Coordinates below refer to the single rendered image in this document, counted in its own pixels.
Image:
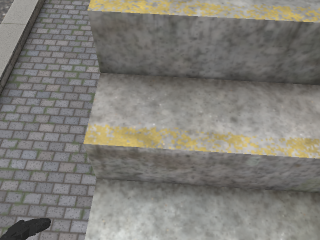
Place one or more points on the robot left hand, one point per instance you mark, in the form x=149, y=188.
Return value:
x=24, y=229

